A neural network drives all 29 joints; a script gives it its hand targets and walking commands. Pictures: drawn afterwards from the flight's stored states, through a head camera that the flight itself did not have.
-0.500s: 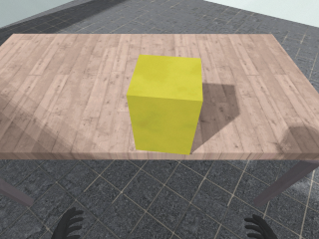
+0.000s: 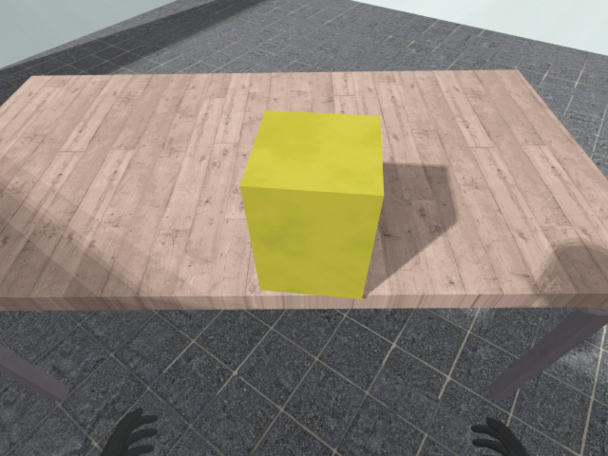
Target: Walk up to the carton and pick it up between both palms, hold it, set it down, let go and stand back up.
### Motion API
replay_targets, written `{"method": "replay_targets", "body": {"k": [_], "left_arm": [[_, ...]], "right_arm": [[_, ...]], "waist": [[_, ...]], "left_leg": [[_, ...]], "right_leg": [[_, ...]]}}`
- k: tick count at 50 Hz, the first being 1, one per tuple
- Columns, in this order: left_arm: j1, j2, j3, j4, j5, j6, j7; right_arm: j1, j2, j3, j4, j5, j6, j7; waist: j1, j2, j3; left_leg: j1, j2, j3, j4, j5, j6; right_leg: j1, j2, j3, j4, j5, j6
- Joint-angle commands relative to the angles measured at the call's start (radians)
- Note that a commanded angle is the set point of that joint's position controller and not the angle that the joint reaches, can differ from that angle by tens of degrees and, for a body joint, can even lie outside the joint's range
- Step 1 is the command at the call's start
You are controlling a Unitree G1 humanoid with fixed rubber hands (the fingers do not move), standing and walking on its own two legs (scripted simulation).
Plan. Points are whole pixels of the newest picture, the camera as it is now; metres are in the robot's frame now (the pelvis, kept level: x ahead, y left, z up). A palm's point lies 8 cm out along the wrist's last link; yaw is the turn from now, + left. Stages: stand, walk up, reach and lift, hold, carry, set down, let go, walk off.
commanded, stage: stand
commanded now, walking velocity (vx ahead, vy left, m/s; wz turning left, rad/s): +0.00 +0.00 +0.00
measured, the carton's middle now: (315, 209) +0.46 -0.03 +0.05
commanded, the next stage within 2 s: none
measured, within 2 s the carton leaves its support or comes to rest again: neither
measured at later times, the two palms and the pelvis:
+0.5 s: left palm out of the picture +0.13 +0.26 -0.09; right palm out of the picture +0.08 -0.28 -0.10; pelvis +0.00 +0.00 +0.00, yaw +0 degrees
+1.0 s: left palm out of the picture +0.11 +0.27 -0.09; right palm out of the picture +0.07 -0.28 -0.11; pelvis +0.00 +0.00 +0.00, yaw +0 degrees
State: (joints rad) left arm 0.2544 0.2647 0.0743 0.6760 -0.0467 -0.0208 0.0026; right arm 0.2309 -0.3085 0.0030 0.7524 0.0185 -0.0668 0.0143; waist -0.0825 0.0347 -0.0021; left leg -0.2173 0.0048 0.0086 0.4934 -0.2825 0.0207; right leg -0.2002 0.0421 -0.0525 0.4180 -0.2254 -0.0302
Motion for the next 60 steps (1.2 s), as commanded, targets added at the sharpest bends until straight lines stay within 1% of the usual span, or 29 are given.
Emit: {"method": "replay_targets", "body": {"k": [1,3,4,7,8,9,12,14,18,21,23,27,31,34,35,36,38,40,41,44,45,47,49,53,55,57,58,59,60], "left_arm": [[-0.065,0.258,0.050,-0.024,0.085,-0.043,-0.017],[-0.050,0.247,0.040,-0.004,0.090,-0.044,-0.008],[-0.063,0.268,0.047,-0.006,0.077,-0.045,-0.008],[-0.079,0.259,0.048,-0.005,0.085,-0.047,-0.001],[-0.032,0.270,0.050,0.007,0.078,-0.053,-0.002],[-0.068,0.260,0.055,0.007,0.092,-0.054,-0.009],[-0.059,0.235,0.030,0.011,0.076,-0.046,-0.009],[-0.069,0.270,0.044,0.009,0.078,-0.047,-0.004],[-0.096,0.274,0.044,0.039,0.082,-0.046,-0.006],[-0.086,0.242,0.028,0.034,0.085,-0.041,-0.001],[-0.094,0.239,0.039,0.043,0.068,-0.033,-0.001],[-0.090,0.272,0.044,0.050,0.076,-0.049,-0.005],[-0.092,0.275,0.038,0.069,0.078,-0.054,0.000],[-0.116,0.222,0.033,0.076,0.074,-0.053,-0.016],[-0.068,0.274,0.044,0.098,0.081,-0.047,-0.003],[-0.113,0.260,0.038,0.093,0.076,-0.045,-0.003],[-0.094,0.246,0.036,0.087,0.069,-0.044,-0.004],[-0.147,0.223,0.025,0.095,0.078,-0.050,-0.007],[-0.123,0.245,0.026,0.091,0.078,-0.050,-0.007],[-0.079,0.267,0.039,0.110,0.074,-0.047,0.003],[-0.066,0.246,0.030,0.105,0.069,-0.061,-0.004],[-0.087,0.266,0.044,0.120,0.076,-0.053,0.001],[-0.124,0.271,0.053,0.102,0.066,-0.044,0.005],[-0.088,0.256,0.033,0.127,0.064,-0.051,-0.001],[-0.125,0.260,0.034,0.122,0.068,-0.045,0.005],[-0.071,0.268,0.035,0.139,0.063,-0.049,0.001],[-0.129,0.278,0.042,0.134,0.071,-0.050,0.000],[-0.110,0.233,0.024,0.117,0.070,-0.049,-0.004],[-0.093,0.257,0.037,0.149,0.070,-0.048,0.003]], "right_arm": [[-0.043,-0.218,-0.056,-0.008,-0.065,-0.006,-0.022],[-0.031,-0.214,-0.049,0.008,-0.060,-0.005,-0.026],[-0.048,-0.221,-0.056,0.007,-0.070,-0.006,-0.030],[0.001,-0.222,-0.051,0.012,-0.058,-0.010,-0.025],[0.027,-0.221,-0.059,0.024,-0.063,-0.018,-0.024],[0.002,-0.222,-0.061,0.033,-0.067,-0.013,-0.025],[-0.020,-0.250,-0.066,0.039,-0.059,-0.007,-0.028],[-0.028,-0.224,-0.053,0.018,-0.062,-0.009,-0.026],[0.007,-0.218,-0.049,0.050,-0.056,-0.010,-0.028],[-0.036,-0.228,-0.053,0.043,-0.050,-0.014,-0.027],[-0.015,-0.254,-0.060,0.044,-0.054,-0.017,-0.035],[-0.008,-0.240,-0.052,0.064,-0.059,-0.012,-0.024],[-0.040,-0.223,-0.056,0.069,-0.050,-0.011,-0.027],[-0.025,-0.244,-0.054,0.093,-0.060,-0.013,-0.027],[-0.039,-0.246,-0.059,0.111,-0.057,-0.010,-0.028],[-0.033,-0.240,-0.050,0.090,-0.060,-0.013,-0.027],[-0.014,-0.254,-0.066,0.105,-0.051,-0.018,-0.027],[-0.029,-0.246,-0.058,0.105,-0.066,-0.015,-0.033],[-0.022,-0.272,-0.070,0.099,-0.063,-0.010,-0.037],[-0.004,-0.227,-0.050,0.112,-0.052,-0.010,-0.024],[0.007,-0.221,-0.048,0.129,-0.053,-0.011,-0.029],[-0.048,-0.213,-0.046,0.101,-0.055,-0.012,-0.029],[-0.035,-0.237,-0.058,0.129,-0.059,-0.011,-0.029],[-0.032,-0.203,-0.046,0.118,-0.045,-0.012,-0.031],[-0.092,-0.223,-0.048,0.113,-0.053,-0.019,-0.023],[-0.027,-0.232,-0.042,0.126,-0.051,-0.012,-0.035],[-0.015,-0.227,-0.055,0.127,-0.053,-0.005,-0.034],[-0.040,-0.247,-0.050,0.117,-0.043,-0.009,-0.037],[-0.032,-0.200,-0.045,0.118,-0.048,-0.016,-0.037]], "waist": [[0.086,-0.034,-0.127],[0.073,0.031,-0.119],[0.096,0.024,-0.167],[0.059,0.009,-0.150],[0.069,0.108,-0.154],[0.076,0.033,-0.175],[0.094,0.061,-0.138],[0.081,-0.008,-0.110],[0.082,0.068,-0.150],[0.082,0.016,-0.150],[0.080,0.099,-0.077],[0.081,-0.014,-0.097],[0.074,0.049,-0.152],[0.094,-0.029,-0.038],[0.069,-0.013,-0.121],[0.075,0.087,-0.117],[0.091,0.053,-0.105],[0.061,-0.015,-0.098],[0.066,0.054,-0.056],[0.073,-0.045,-0.046],[0.079,0.053,-0.118],[0.085,-0.035,-0.110],[0.082,0.081,-0.105],[0.077,-0.022,-0.124],[0.075,0.051,-0.054],[0.101,0.003,-0.116],[0.070,0.024,-0.084],[0.086,0.065,-0.057],[0.062,-0.018,-0.031]], "left_leg": [[0.029,0.111,-0.123,-0.097,0.246,0.025],[0.029,0.116,-0.146,-0.126,0.177,0.032],[0.038,0.124,-0.127,-0.110,0.232,0.035],[0.050,0.115,-0.110,-0.092,0.329,0.015],[0.061,0.115,-0.103,-0.088,0.391,0.016],[0.060,0.108,-0.100,-0.068,0.414,0.014],[0.045,0.128,-0.124,-0.104,0.321,0.010],[0.042,0.120,-0.125,-0.130,0.220,0.026],[0.050,0.125,-0.126,-0.126,0.304,0.022],[0.067,0.148,-0.137,-0.116,0.261,0.022],[-0.006,0.146,-0.151,-0.160,0.303,-0.009],[0.010,0.127,-0.141,-0.145,0.241,0.032],[0.056,0.132,-0.141,-0.115,0.281,0.017],[-0.020,0.118,-0.125,-0.128,0.263,0.018],[0.063,0.119,-0.133,-0.139,0.253,0.025],[0.019,0.129,-0.129,-0.136,0.238,0.024],[0.032,0.133,-0.145,-0.127,0.280,0.026],[0.051,0.138,-0.141,-0.157,0.231,0.029],[0.028,0.129,-0.139,-0.144,0.243,0.025],[0.020,0.132,-0.140,-0.140,0.288,0.028],[0.054,0.121,-0.113,-0.131,0.268,0.013],[0.067,0.110,-0.108,-0.117,0.341,0.012],[0.058,0.112,-0.094,-0.113,0.367,0.007],[0.053,0.141,-0.145,-0.148,0.327,0.005],[0.016,0.127,-0.131,-0.132,0.309,0.021],[0.068,0.131,-0.127,-0.145,0.331,0.026],[0.048,0.126,-0.117,-0.143,0.333,0.016],[0.017,0.132,-0.139,-0.141,0.338,0.021],[0.033,0.136,-0.138,-0.158,0.315,0.022]], "right_leg": [[0.093,-0.133,0.100,0.023,0.226,-0.036],[0.105,-0.145,0.122,-0.019,0.152,-0.028],[0.128,-0.164,0.131,-0.024,0.163,-0.038],[0.134,-0.155,0.127,-0.009,0.300,-0.032],[0.126,-0.158,0.125,0.006,0.294,-0.035],[0.139,-0.150,0.110,0.016,0.348,-0.031],[0.100,-0.152,0.110,-0.022,0.226,-0.037],[0.093,-0.144,0.128,-0.033,0.171,-0.024],[0.100,-0.146,0.121,0.002,0.167,-0.038],[0.089,-0.153,0.126,-0.022,0.126,-0.041],[0.078,-0.139,0.113,-0.012,0.122,-0.035],[0.110,-0.155,0.119,-0.019,0.177,-0.038],[0.116,-0.168,0.141,-0.033,0.227,-0.039],[0.076,-0.141,0.115,-0.012,0.228,-0.043],[0.099,-0.162,0.141,-0.033,0.232,-0.040],[0.125,-0.164,0.123,-0.027,0.179,-0.043],[0.106,-0.160,0.125,-0.045,0.193,-0.040],[0.075,-0.160,0.124,-0.028,0.185,-0.042],[0.080,-0.162,0.135,-0.044,0.184,-0.043],[0.071,-0.172,0.133,-0.041,0.218,-0.039],[0.135,-0.181,0.144,-0.033,0.255,-0.040],[0.120,-0.155,0.135,-0.033,0.301,-0.029],[0.121,-0.164,0.142,-0.012,0.320,-0.044],[0.127,-0.154,0.126,-0.010,0.236,-0.040],[0.108,-0.176,0.137,-0.036,0.278,-0.040],[0.130,-0.178,0.145,-0.036,0.256,-0.037],[0.112,-0.166,0.123,-0.041,0.242,-0.043],[0.107,-0.154,0.119,-0.039,0.246,-0.032],[0.080,-0.157,0.115,-0.026,0.241,-0.037]]}}
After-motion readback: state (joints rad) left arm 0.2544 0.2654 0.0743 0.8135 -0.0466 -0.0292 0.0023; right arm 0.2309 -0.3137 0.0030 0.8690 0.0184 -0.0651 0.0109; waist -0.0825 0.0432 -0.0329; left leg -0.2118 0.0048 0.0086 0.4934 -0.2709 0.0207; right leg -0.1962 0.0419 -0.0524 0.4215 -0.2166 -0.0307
